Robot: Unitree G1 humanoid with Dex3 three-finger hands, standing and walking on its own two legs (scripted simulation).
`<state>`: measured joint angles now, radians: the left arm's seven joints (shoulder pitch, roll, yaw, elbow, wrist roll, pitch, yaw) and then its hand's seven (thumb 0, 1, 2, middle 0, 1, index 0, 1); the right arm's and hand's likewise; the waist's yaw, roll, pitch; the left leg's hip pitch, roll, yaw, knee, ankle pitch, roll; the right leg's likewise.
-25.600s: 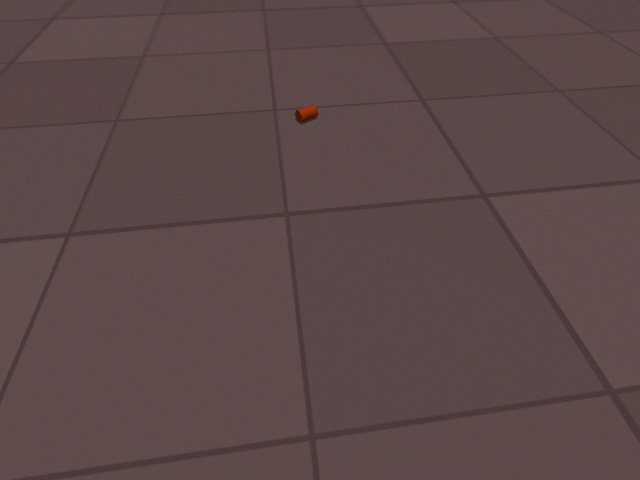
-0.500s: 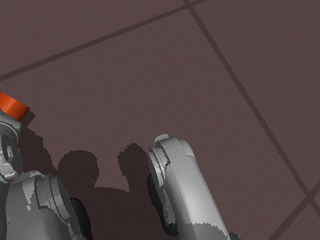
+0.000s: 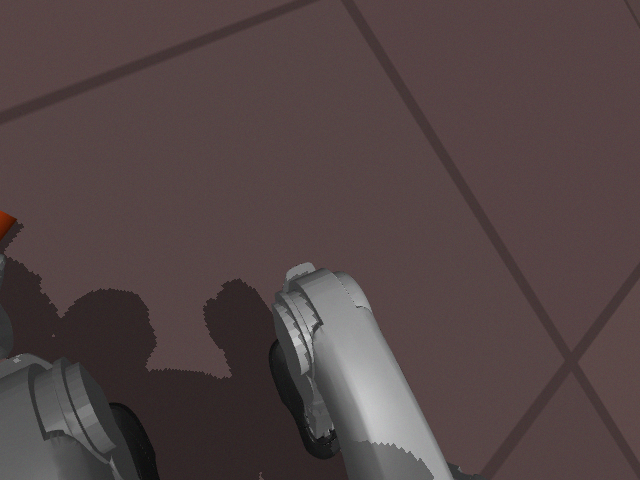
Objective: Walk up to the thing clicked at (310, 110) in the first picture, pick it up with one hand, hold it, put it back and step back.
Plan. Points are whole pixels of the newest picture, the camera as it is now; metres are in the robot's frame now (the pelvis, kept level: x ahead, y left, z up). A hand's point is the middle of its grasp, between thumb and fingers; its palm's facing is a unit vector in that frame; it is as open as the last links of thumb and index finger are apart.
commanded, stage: rest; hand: left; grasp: from above
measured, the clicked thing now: out of the picture +0.45 +0.30 -0.26
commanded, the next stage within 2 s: open in 0.60 s
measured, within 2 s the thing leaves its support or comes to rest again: rests again in 1.12 s
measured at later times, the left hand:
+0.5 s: hand out of the picture +0.45 +0.29 -0.24, palm faces -0.25 -0.36 -0.90, open 9.8 cm
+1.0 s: hand out of the picture +0.45 +0.30 -0.24, palm faces -0.26 -0.34 -0.90, open 10.3 cm
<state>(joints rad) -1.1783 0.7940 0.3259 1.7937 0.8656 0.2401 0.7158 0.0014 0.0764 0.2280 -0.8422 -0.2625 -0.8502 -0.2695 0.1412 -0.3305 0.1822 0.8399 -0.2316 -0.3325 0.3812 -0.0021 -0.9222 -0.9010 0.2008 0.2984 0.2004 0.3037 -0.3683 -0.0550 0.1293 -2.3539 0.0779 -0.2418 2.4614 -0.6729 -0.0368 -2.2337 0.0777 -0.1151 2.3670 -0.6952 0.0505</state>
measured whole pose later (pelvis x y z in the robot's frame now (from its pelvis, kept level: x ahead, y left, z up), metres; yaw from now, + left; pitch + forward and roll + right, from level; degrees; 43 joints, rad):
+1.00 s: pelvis -0.01 +0.00 +0.00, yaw -2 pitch +27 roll -13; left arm -1.19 0.93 0.30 1.84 0.85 0.22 0.74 0.00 0.01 0.51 -0.67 -0.48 -0.66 -0.49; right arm 0.15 -0.36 0.27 0.78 -0.24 -0.38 0.38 0.00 -0.90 -0.90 0.20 0.30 0.20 0.30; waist -0.43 -0.11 0.21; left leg -2.32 0.08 -0.29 2.47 -0.66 -0.03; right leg -2.18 0.09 -0.16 2.34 -0.67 0.06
